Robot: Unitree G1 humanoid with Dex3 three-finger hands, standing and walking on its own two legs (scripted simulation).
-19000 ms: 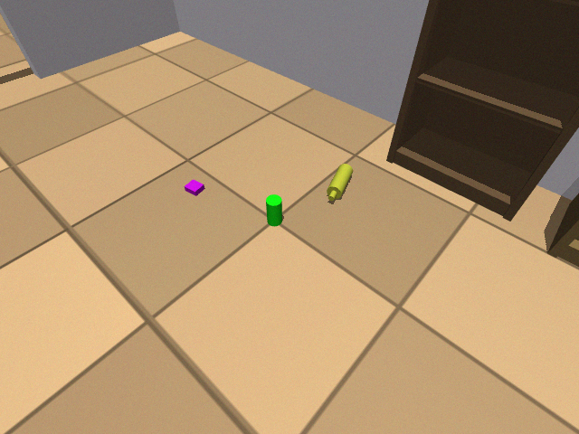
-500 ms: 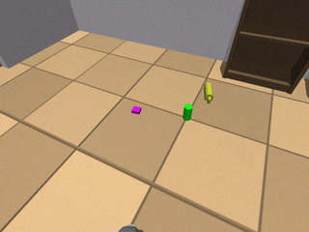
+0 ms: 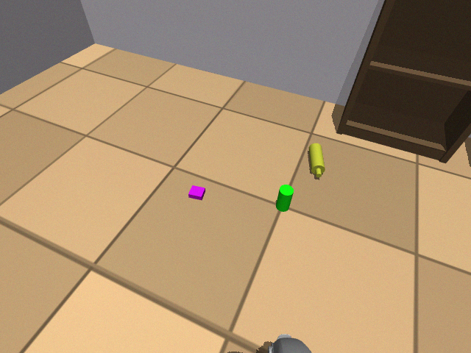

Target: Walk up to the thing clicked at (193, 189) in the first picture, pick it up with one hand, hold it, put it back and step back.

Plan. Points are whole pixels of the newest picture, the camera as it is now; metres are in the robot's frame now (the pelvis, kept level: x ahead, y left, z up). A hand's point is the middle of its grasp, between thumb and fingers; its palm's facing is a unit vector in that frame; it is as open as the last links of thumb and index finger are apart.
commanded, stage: walk up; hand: left
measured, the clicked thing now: (197, 192) +1.05 +0.17 -0.76
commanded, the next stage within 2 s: none
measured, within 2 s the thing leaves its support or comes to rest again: neither
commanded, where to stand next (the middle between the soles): +0.66 +0.00 m, yaw -1 degrees
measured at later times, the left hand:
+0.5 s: hand (103, 322) +0.23 +0.26 -0.14, palm faces +0.01 -0.92 -0.39, open 7.4 cm
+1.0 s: hand (120, 213) +0.48 +0.29 -0.14, palm faces -0.10 -0.92 -0.38, open 7.4 cm
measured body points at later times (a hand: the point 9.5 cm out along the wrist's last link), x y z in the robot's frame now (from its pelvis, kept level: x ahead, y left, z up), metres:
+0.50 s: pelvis +0.22 -0.02 +0.00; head +0.24 -0.02 +0.44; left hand +0.23 +0.31 -0.11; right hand +0.32 -0.33 -0.12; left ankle +0.33 +0.13 -0.71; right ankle +0.18 -0.14 -0.74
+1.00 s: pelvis +0.40 +0.01 -0.01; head +0.42 +0.01 +0.44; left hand +0.49 +0.33 -0.11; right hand +0.41 -0.31 -0.12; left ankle +0.36 +0.13 -0.74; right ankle +0.51 -0.13 -0.72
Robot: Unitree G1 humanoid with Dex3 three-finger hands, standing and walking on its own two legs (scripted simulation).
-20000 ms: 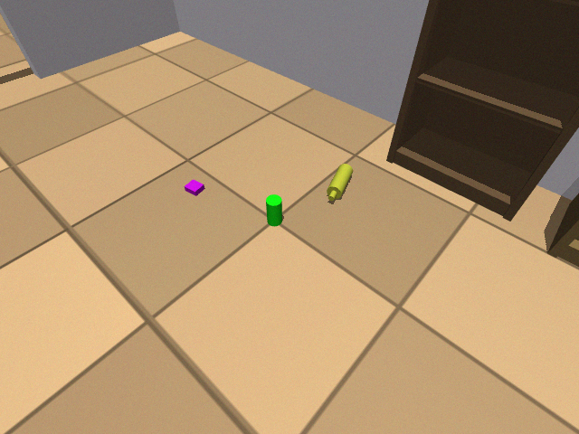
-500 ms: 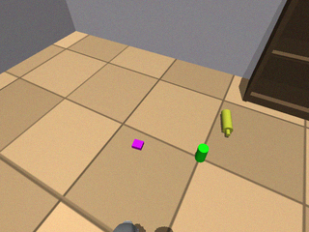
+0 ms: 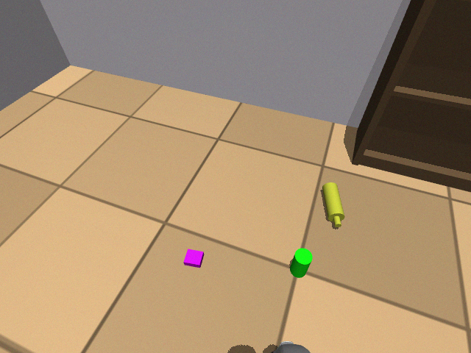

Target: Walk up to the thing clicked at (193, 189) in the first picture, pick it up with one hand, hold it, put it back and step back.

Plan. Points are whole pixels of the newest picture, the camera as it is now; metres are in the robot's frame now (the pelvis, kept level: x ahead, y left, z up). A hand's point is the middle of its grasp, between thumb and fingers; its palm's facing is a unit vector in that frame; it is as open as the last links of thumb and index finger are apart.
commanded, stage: walk up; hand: left
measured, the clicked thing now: (194, 258) +0.64 +0.17 -0.75
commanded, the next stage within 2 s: none
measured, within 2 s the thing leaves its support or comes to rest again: neither
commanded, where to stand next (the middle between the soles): +0.27 +0.00 m, yaw +1 degrees
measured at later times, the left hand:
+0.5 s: hand out of the picture +0.17 +0.31 -0.16, palm faces +0.01 -0.93 -0.37, open 7.4 cm
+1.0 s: hand (98, 311) +0.26 +0.29 -0.15, palm faces -0.04 -0.92 -0.38, open 7.4 cm
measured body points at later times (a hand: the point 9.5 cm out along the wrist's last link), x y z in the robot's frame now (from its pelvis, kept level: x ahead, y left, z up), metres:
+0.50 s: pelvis +0.14 +0.03 -0.02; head +0.16 +0.05 +0.43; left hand +0.17 +0.36 -0.14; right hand +0.23 -0.30 -0.11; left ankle +0.22 +0.14 -0.74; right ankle +0.12 -0.13 -0.73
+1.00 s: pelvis +0.18 +0.02 -0.01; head +0.21 +0.01 +0.44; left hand +0.26 +0.33 -0.13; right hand +0.27 -0.28 -0.14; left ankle +0.22 +0.14 -0.73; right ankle +0.22 -0.11 -0.73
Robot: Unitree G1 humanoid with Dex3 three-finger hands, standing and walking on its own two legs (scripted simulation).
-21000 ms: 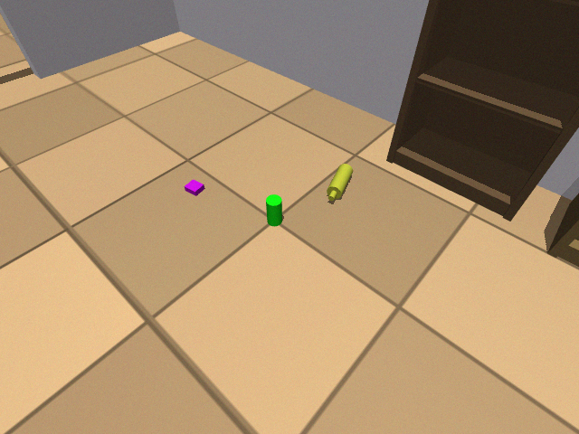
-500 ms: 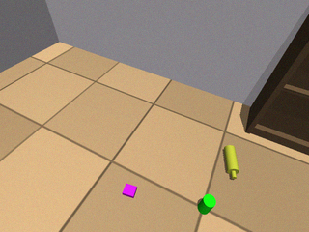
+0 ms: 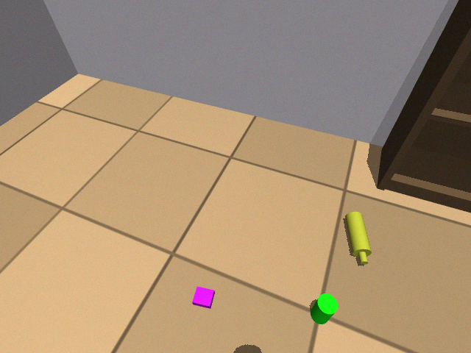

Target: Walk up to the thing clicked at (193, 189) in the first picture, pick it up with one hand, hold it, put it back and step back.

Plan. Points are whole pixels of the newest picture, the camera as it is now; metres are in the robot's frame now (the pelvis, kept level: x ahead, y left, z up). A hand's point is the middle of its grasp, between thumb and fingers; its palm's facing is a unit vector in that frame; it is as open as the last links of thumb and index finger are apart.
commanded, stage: walk up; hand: left
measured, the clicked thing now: (203, 297) +0.46 +0.15 -0.74
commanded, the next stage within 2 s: stand in 1.18 s
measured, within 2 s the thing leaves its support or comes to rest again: neither
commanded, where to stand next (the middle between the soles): +0.08 -0.03 m, yaw +1 degrees
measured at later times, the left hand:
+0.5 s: hand out of the picture +0.11 +0.24 -0.14, palm faces -0.01 -0.95 -0.31, open 7.4 cm
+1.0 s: hand out of the picture +0.11 +0.24 -0.13, palm faces +0.01 -0.95 -0.32, open 7.4 cm
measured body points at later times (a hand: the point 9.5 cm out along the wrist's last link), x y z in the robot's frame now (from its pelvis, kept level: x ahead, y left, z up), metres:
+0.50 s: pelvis +0.02 -0.01 +0.02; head +0.03 +0.00 +0.47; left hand +0.11 +0.29 -0.11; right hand +0.10 -0.32 -0.10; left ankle +0.04 +0.12 -0.72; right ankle +0.04 -0.13 -0.72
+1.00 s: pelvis +0.03 -0.01 +0.02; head +0.04 -0.01 +0.47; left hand +0.11 +0.29 -0.11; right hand +0.13 -0.30 -0.11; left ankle +0.04 +0.12 -0.72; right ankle +0.04 -0.13 -0.72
